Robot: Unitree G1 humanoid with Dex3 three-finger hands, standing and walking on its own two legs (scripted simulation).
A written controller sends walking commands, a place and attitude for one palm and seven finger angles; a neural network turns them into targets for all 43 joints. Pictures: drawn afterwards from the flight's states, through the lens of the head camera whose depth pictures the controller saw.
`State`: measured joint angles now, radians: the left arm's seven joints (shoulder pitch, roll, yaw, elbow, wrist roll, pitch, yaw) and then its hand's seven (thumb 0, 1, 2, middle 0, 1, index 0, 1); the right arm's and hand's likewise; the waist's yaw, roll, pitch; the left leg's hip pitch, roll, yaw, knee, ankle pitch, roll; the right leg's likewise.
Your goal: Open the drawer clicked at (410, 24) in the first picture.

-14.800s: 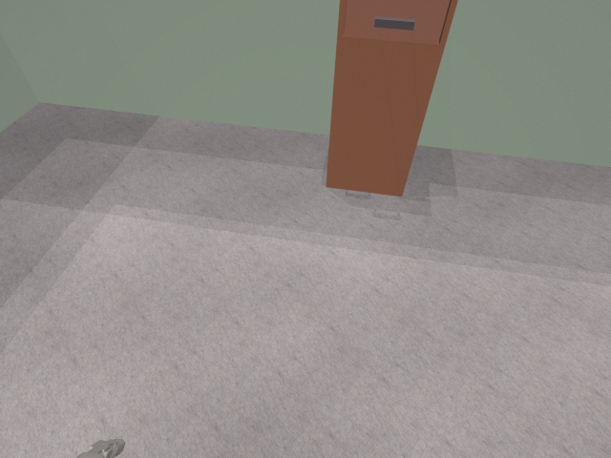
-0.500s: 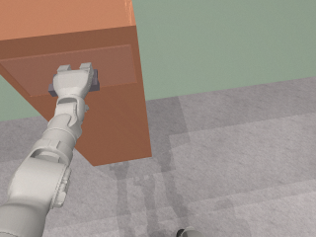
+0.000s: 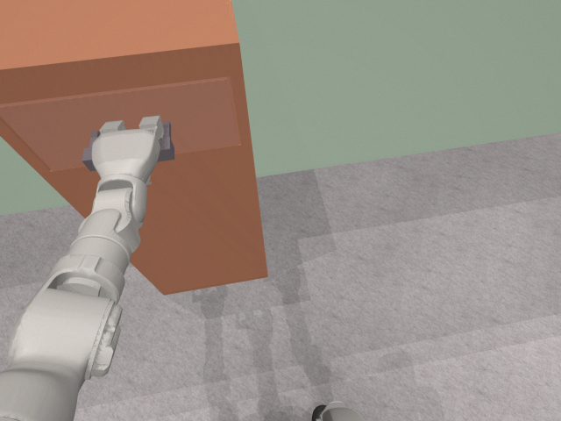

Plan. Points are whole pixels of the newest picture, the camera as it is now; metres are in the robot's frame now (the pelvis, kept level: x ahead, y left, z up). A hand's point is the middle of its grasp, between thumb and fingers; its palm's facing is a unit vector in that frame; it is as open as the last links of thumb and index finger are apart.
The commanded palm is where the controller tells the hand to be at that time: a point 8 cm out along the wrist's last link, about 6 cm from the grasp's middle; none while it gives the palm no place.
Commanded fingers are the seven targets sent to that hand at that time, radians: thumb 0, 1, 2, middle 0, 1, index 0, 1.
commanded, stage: pull the drawer open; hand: left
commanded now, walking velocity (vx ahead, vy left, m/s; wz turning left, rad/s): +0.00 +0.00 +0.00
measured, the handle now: (130, 143) +0.53 +0.22 +0.05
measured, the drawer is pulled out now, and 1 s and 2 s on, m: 0.00 0.07 0.28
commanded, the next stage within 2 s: none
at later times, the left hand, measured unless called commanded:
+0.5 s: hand (140, 192) +0.45 +0.20 +0.03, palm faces +0.01 +0.00 -1.00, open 5.8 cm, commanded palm +0.43 +0.20 +0.09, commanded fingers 0.00 0.90 0.90 -0.40 -1.35 -0.40 -1.35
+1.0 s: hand (140, 211) +0.42 +0.19 +0.03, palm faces +0.02 -0.03 -1.00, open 5.7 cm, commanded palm +0.37 +0.19 +0.09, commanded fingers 0.00 0.90 0.90 -0.40 -1.35 -0.40 -1.35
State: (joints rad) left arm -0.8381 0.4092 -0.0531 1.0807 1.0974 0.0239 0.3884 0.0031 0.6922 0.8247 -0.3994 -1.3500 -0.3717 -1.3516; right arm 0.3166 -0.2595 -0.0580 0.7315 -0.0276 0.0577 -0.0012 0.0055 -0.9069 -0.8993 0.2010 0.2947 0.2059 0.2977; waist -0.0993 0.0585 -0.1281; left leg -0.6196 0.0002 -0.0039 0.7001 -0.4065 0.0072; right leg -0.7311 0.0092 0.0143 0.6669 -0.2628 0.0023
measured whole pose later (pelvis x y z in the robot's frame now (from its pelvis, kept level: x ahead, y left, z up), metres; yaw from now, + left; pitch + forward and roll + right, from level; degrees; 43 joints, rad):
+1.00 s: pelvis +0.01 -0.01 +0.01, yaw -1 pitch +14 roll +0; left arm -0.46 0.33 -0.10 0.68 1.05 0.08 0.37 0.01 0.72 0.79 -0.35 -1.35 -0.37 -1.35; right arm 0.31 -0.26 -0.08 0.70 0.00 0.08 0.00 0.01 -0.91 -0.90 0.20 0.29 0.20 0.30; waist -0.03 0.08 -0.13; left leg -0.48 0.01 0.01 0.62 -0.39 0.00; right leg -0.61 0.02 0.03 0.62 -0.26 -0.01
